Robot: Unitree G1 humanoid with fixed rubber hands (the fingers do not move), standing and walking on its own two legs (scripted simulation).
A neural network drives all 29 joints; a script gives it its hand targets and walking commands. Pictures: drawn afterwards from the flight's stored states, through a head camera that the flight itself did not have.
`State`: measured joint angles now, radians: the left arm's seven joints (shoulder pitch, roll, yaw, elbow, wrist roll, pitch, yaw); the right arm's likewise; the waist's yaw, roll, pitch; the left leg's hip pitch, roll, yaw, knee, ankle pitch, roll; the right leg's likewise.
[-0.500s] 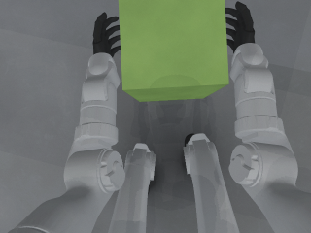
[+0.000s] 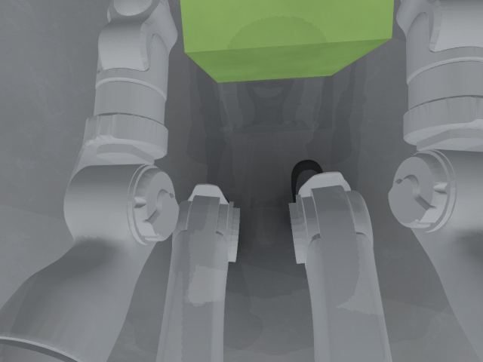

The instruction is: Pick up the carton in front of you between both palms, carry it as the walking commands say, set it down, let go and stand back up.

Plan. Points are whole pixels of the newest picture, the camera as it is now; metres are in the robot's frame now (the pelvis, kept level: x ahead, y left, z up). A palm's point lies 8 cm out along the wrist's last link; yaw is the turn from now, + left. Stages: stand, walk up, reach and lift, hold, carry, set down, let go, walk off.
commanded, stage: set down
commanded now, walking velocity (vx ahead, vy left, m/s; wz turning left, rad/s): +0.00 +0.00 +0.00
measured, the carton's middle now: out of the picture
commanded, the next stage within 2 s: none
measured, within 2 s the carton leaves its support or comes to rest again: rests again in 1.02 s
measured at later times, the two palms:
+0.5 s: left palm out of the picture +0.57 +0.06 -0.20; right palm out of the picture +0.53 -0.25 -0.20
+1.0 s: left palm out of the picture +0.57 +0.06 -0.21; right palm out of the picture +0.54 -0.25 -0.22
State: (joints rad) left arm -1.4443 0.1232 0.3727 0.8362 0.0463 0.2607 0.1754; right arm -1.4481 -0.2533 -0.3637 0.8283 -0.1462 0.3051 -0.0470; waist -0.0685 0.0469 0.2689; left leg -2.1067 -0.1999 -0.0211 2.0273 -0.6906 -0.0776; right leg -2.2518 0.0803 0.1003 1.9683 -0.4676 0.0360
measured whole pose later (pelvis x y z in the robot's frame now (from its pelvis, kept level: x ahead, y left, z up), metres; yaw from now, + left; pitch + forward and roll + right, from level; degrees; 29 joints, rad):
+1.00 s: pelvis -0.01 +0.00 -0.05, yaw +1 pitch +33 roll +1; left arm -1.60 0.17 0.38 0.96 0.11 0.20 0.04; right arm -1.55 -0.36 -0.49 0.97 -0.15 0.23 0.14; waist -0.09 0.04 0.52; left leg -2.09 -0.18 -0.01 2.24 -0.73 -0.05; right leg -2.20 0.00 0.03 2.17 -0.54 0.01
